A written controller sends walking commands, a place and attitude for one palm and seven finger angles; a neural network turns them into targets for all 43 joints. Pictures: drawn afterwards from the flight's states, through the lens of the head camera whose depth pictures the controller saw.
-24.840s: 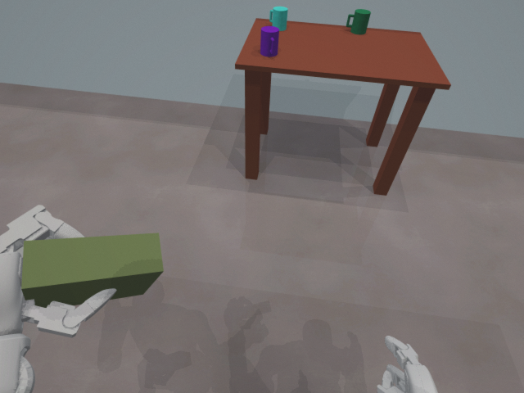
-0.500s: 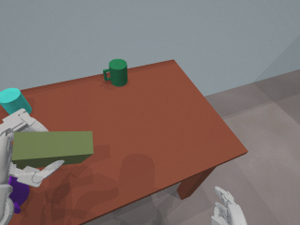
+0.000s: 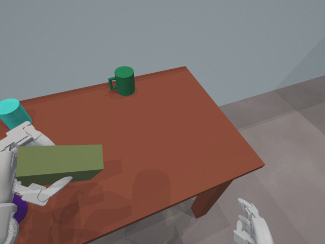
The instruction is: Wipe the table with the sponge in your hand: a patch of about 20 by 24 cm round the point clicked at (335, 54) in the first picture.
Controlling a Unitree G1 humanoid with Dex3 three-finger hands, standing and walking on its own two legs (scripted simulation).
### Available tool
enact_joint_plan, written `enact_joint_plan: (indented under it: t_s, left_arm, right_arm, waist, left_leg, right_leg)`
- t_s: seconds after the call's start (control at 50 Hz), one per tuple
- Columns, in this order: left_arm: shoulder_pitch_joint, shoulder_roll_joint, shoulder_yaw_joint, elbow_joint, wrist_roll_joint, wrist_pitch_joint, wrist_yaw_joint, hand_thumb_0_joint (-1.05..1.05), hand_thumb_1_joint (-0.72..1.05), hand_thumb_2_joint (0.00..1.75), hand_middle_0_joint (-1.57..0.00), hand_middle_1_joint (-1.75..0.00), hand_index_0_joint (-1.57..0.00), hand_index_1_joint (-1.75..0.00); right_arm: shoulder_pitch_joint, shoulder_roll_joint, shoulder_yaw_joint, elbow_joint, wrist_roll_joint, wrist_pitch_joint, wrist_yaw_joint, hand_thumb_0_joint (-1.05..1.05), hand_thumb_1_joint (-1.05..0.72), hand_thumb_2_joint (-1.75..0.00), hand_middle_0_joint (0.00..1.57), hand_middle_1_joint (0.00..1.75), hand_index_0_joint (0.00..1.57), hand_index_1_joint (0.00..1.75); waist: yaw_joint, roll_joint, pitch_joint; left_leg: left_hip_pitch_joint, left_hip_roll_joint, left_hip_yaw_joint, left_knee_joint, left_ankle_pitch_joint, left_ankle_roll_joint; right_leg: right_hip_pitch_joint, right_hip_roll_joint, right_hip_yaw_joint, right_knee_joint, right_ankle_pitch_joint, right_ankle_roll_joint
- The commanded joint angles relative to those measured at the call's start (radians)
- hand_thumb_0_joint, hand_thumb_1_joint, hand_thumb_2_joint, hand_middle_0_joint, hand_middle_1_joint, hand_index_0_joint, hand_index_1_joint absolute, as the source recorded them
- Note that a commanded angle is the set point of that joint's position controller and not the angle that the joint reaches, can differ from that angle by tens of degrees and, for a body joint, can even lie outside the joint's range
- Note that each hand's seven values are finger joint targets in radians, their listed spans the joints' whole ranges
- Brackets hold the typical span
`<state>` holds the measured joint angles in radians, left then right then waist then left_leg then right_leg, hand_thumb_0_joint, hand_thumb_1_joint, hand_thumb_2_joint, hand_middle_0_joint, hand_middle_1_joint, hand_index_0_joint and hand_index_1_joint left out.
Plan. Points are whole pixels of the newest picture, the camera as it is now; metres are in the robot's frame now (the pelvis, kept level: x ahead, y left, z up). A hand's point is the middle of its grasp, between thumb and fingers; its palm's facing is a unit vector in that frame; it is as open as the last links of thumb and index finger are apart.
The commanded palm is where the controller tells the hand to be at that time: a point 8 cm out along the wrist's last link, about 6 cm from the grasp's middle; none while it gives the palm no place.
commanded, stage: shuffle to correct the standing spot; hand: left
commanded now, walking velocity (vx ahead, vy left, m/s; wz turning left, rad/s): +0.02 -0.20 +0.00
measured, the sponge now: (73, 165) +0.23 +0.20 +0.12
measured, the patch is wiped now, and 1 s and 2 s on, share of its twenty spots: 0.00 0.00 0.00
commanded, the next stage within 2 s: come to a stop and stand still in 0.80 s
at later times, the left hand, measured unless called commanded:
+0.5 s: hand (83, 156) +0.23 +0.18 +0.15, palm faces +0.30 -0.87 -0.38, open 9.1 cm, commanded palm +0.17 +0.22 +0.17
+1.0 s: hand (104, 155) +0.24 +0.14 +0.16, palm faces +0.31 -0.86 -0.40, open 9.1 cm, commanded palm +0.18 +0.18 +0.17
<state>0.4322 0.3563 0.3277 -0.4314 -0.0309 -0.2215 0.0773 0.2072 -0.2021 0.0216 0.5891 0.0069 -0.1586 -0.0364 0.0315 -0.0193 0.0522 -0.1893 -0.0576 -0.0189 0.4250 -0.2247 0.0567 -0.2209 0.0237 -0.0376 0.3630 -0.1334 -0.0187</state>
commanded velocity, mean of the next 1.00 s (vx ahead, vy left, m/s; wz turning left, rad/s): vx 0.02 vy -0.17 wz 0.00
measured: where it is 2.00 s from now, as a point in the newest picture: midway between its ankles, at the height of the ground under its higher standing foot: outside the picture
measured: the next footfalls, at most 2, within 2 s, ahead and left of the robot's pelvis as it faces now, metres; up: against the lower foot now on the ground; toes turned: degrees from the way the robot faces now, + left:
left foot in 1.52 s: +0.03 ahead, +0.06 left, +0.00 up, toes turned -1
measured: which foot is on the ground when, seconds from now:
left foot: down 0.00-1.00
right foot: down 0.00-1.00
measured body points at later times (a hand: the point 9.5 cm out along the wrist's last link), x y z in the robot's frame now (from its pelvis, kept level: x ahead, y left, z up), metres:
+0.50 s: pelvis +0.01 -0.06 +0.00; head +0.04 -0.05 +0.45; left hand +0.21 +0.22 +0.17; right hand +0.18 -0.29 -0.08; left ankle +0.00 +0.08 -0.74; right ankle +0.04 -0.11 -0.74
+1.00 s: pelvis +0.01 -0.10 -0.01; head +0.04 -0.09 +0.44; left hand +0.22 +0.18 +0.18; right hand +0.18 -0.34 -0.08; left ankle +0.00 +0.08 -0.74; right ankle +0.04 -0.11 -0.74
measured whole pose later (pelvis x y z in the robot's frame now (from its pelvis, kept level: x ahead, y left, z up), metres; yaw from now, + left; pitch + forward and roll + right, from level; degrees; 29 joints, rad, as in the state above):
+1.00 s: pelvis +0.01 -0.10 -0.01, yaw -1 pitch +1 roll +0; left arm 0.48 0.40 0.36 -0.52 -0.09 -0.14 0.09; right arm 0.19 -0.21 -0.01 0.58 0.02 -0.07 -0.04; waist -0.01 -0.01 0.04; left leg -0.22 0.08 -0.05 0.50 -0.29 -0.02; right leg -0.23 0.16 -0.07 0.38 -0.17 -0.11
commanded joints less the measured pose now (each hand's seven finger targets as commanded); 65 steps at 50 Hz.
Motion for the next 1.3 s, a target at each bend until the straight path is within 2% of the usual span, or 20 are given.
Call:
enact_joint_plan:
  t_s: [0.0, 0.14, 0.26, 0.46, 0.58, 0.82, 0.88, 1.02, 1.06, 1.08, 1.1, 1.12, 1.14, 1.16, 1.18, 1.2, 1.22, 1.24, 1.26, 1.28]
  left_arm:
    - [-0.106, 0.184, 0.130, -0.258, -0.019, -0.073, 0.031, 0.00, 0.10, 1.30, -1.20, -1.60, -1.20, -1.60]
    - [-0.086, 0.174, 0.128, -0.236, -0.031, -0.054, 0.026, 0.00, 0.10, 1.30, -1.20, -1.60, -1.20, -1.60]
    - [-0.085, 0.161, 0.114, -0.232, -0.041, -0.038, 0.021, 0.00, 0.10, 1.30, -1.20, -1.60, -1.20, -1.60]
    - [-0.052, 0.189, 0.145, -0.304, -0.061, -0.020, 0.028, 0.00, 0.10, 1.30, -1.20, -1.60, -1.20, -1.60]
    - [-0.012, 0.200, 0.164, -0.275, -0.071, 0.002, 0.027, 0.00, 0.10, 1.30, -1.20, -1.60, -1.20, -1.60]
    - [-0.026, 0.219, 0.173, -0.308, -0.072, 0.015, 0.034, 0.00, 0.10, 1.30, -1.20, -1.60, -1.20, -1.60]
    - [-0.023, 0.221, 0.173, -0.319, -0.070, 0.013, 0.036, 0.00, 0.10, 1.30, -1.20, -1.60, -1.20, -1.60]
    - [0.039, 0.193, 0.159, -0.259, -0.058, 0.021, 0.054, 0.00, 0.10, 1.30, -1.20, -1.60, -1.20, -1.60]
    - [0.046, 0.190, 0.152, -0.263, -0.056, 0.020, 0.056, 0.00, 0.10, 1.30, -1.20, -1.60, -1.20, -1.60]
    - [-0.972, 0.984, 0.692, -0.473, 0.069, -0.080, 0.041, 0.00, 0.10, 1.30, -1.20, -1.60, -1.20, -1.60]
    - [-0.491, 0.408, 0.307, 0.051, -0.016, -0.062, -0.015, 0.00, 0.10, 1.30, -1.20, -1.60, -1.20, -1.60]
    - [-0.171, 0.347, 0.320, 0.060, -0.044, -0.053, 0.006, 0.00, 0.10, 1.30, -1.20, -1.60, -1.20, -1.60]
    - [-0.083, 0.186, 0.185, 0.116, -0.058, -0.016, 0.003, 0.00, 0.10, 1.30, -1.20, -1.60, -1.20, -1.60]
    - [-0.118, 0.210, 0.161, -0.029, -0.038, -0.019, -0.006, 0.00, 0.10, 1.30, -1.20, -1.60, -1.20, -1.60]
    - [-0.137, 0.202, 0.139, -0.118, -0.028, -0.033, -0.014, 0.00, 0.10, 1.30, -1.20, -1.60, -1.20, -1.60]
    - [-0.099, 0.179, 0.120, -0.148, -0.035, -0.046, -0.017, 0.00, 0.10, 1.30, -1.20, -1.60, -1.20, -1.60]
    - [-0.031, 0.183, 0.104, -0.155, -0.035, -0.049, -0.011, 0.00, 0.10, 1.30, -1.20, -1.60, -1.20, -1.60]
    - [0.059, 0.172, 0.090, -0.140, -0.041, -0.047, 0.001, 0.00, 0.10, 1.30, -1.20, -1.60, -1.20, -1.60]
    - [0.037, 0.201, 0.099, -0.186, -0.040, -0.045, 0.005, 0.00, 0.10, 1.30, -1.20, -1.60, -1.20, -1.60]
    - [-0.006, 0.215, 0.135, -0.203, -0.050, -0.061, 0.011, 0.00, 0.10, 1.30, -1.20, -1.60, -1.20, -1.60]
  right_arm:
    - [-0.077, -0.127, -0.053, -0.157, 0.005, -0.051, -0.012, 0.00, -0.90, -0.90, 0.20, 0.30, 0.20, 0.30]
    - [-0.096, -0.119, -0.055, -0.163, 0.013, -0.035, -0.003, 0.00, -0.90, -0.90, 0.20, 0.30, 0.20, 0.30]
    - [-0.096, -0.117, -0.056, -0.176, 0.012, -0.019, 0.002, 0.00, -0.90, -0.90, 0.20, 0.30, 0.20, 0.30]
    - [-0.095, -0.122, -0.070, -0.179, 0.011, -0.018, 0.001, 0.00, -0.90, -0.90, 0.20, 0.30, 0.20, 0.30]
    - [-0.078, -0.129, -0.079, -0.177, 0.015, 0.001, -0.003, 0.00, -0.90, -0.90, 0.20, 0.30, 0.20, 0.30]
    - [-0.096, -0.135, -0.080, -0.175, 0.014, 0.031, -0.011, 0.00, -0.90, -0.90, 0.20, 0.30, 0.20, 0.30]
    - [-0.102, -0.135, -0.081, -0.176, 0.012, 0.034, -0.012, 0.00, -0.90, -0.90, 0.20, 0.30, 0.20, 0.30]
    - [-0.104, -0.125, -0.063, -0.174, 0.027, 0.050, -0.004, 0.00, -0.90, -0.90, 0.20, 0.30, 0.20, 0.30]
    - [-0.114, -0.124, -0.056, -0.167, 0.025, 0.053, -0.006, 0.00, -0.90, -0.90, 0.20, 0.30, 0.20, 0.30]
    - [0.129, -0.134, -0.098, -0.059, 0.005, -0.027, -0.017, 0.00, -0.90, -0.90, 0.20, 0.30, 0.20, 0.30]
    - [0.042, -0.077, -0.080, -0.072, 0.006, -0.041, -0.010, 0.00, -0.90, -0.90, 0.20, 0.30, 0.20, 0.30]
    - [-0.002, -0.132, -0.109, -0.150, 0.020, -0.042, -0.002, 0.00, -0.90, -0.90, 0.20, 0.30, 0.20, 0.30]
    - [-0.060, -0.153, -0.115, -0.140, 0.027, -0.028, 0.009, 0.00, -0.90, -0.90, 0.20, 0.30, 0.20, 0.30]
    - [-0.080, -0.136, -0.105, -0.182, 0.006, -0.013, 0.014, 0.00, -0.90, -0.90, 0.20, 0.30, 0.20, 0.30]
    - [-0.072, -0.121, -0.093, -0.184, 0.012, -0.012, 0.027, 0.00, -0.90, -0.90, 0.20, 0.30, 0.20, 0.30]
    - [-0.064, -0.116, -0.083, -0.190, 0.027, -0.023, 0.039, 0.00, -0.90, -0.90, 0.20, 0.30, 0.20, 0.30]
    - [-0.058, -0.107, -0.078, -0.204, 0.033, -0.034, 0.045, 0.00, -0.90, -0.90, 0.20, 0.30, 0.20, 0.30]
    - [-0.059, -0.096, -0.067, -0.192, 0.040, -0.040, 0.050, 0.00, -0.90, -0.90, 0.20, 0.30, 0.20, 0.30]
    - [-0.052, -0.098, -0.062, -0.195, 0.031, -0.036, 0.043, 0.00, -0.90, -0.90, 0.20, 0.30, 0.20, 0.30]
    - [-0.026, -0.106, -0.061, -0.188, 0.029, -0.040, 0.038, 0.00, -0.90, -0.90, 0.20, 0.30, 0.20, 0.30]
  waist:
    - [-0.009, 0.072, -0.160]
    - [-0.012, 0.101, -0.149]
    - [-0.013, 0.070, -0.141]
    - [-0.022, 0.086, -0.192]
    - [-0.032, 0.012, -0.186]
    - [-0.031, 0.041, -0.193]
    - [-0.031, 0.096, -0.192]
    - [-0.026, -0.003, -0.186]
    - [-0.027, 0.015, -0.191]
    - [-0.062, -0.112, 0.047]
    - [-0.065, 0.008, -0.186]
    - [0.010, 0.142, -0.129]
    - [0.004, 0.349, -0.226]
    - [0.028, 0.409, -0.229]
    - [0.030, 0.357, -0.203]
    - [0.032, 0.199, -0.202]
    - [0.036, -0.003, -0.190]
    - [0.034, -0.125, -0.170]
    - [0.027, -0.264, -0.134]
    - [0.018, -0.342, -0.161]
  left_leg:
    - [-0.072, 0.136, -0.115, -0.121, 0.100, -0.058]
    - [-0.053, 0.169, -0.104, -0.135, 0.153, -0.075]
    - [-0.082, 0.187, -0.097, -0.124, 0.047, -0.042]
    - [-0.028, 0.160, -0.055, -0.016, 0.056, -0.027]
    - [-0.029, 0.129, -0.018, 0.064, 0.007, -0.028]
    - [-0.035, 0.158, -0.004, 0.048, 0.075, -0.018]
    - [-0.029, 0.173, -0.014, 0.034, 0.103, -0.017]
    - [-0.058, 0.105, -0.011, 0.091, -0.001, -0.020]
    - [-0.015, 0.112, -0.017, 0.072, 0.007, -0.013]
    - [0.032, 0.013, 0.226, 0.040, 0.006, -0.078]
    - [0.051, 0.097, 0.141, -0.086, 0.088, -0.003]
    - [0.005, 0.158, 0.092, -0.023, 0.156, 0.020]
    - [0.003, 0.238, 0.036, -0.010, 0.197, 0.049]
    - [-0.107, 0.279, -0.015, 0.013, 0.257, 0.048]
    - [-0.152, 0.227, 0.028, 0.017, 0.198, 0.017]
    - [-0.199, 0.166, 0.074, 0.075, 0.052, -0.004]
    - [-0.227, 0.085, 0.082, 0.206, -0.066, -0.018]
    - [-0.205, 0.029, 0.080, 0.284, -0.146, -0.019]
    - [-0.230, 0.025, 0.052, 0.380, -0.195, -0.022]
    - [-0.245, 0.027, 0.036, 0.469, -0.171, -0.031]
  right_leg:
    - [0.158, -0.072, 0.096, -0.013, 0.090, -0.004]
    - [0.124, -0.046, 0.069, 0.013, 0.080, 0.004]
    - [0.109, -0.049, 0.080, 0.001, 0.030, 0.007]
    - [0.085, -0.074, 0.138, -0.028, 0.075, -0.011]
    - [0.042, -0.110, 0.181, -0.075, 0.044, -0.008]
    - [0.109, -0.095, 0.142, -0.054, 0.186, 0.084]
    - [0.112, -0.085, 0.127, -0.030, 0.206, 0.082]
    - [0.135, -0.149, 0.212, -0.160, 0.077, 0.110]
    - [0.098, -0.148, 0.200, -0.165, 0.049, 0.101]
    - [-0.109, 0.017, 0.049, -0.268, 0.404, 0.394]
    - [0.062, 0.027, -0.052, 0.049, 0.461, 0.356]
    - [0.070, -0.004, 0.061, 0.233, 0.547, 0.342]
    - [0.103, -0.055, 0.071, 0.424, 0.435, 0.202]
    - [0.127, -0.092, 0.102, 0.444, 0.085, 0.083]
    - [0.158, -0.079, 0.093, 0.286, -0.040, 0.044]
    - [0.228, -0.091, 0.136, 0.171, 0.021, 0.054]
    - [0.203, -0.139, 0.233, 0.060, 0.021, 0.064]
    - [0.143, -0.182, 0.295, -0.065, 0.035, 0.055]
    - [0.128, -0.237, 0.336, -0.120, 0.110, 0.048]
    - [0.161, -0.251, 0.344, -0.131, 0.195, 0.096]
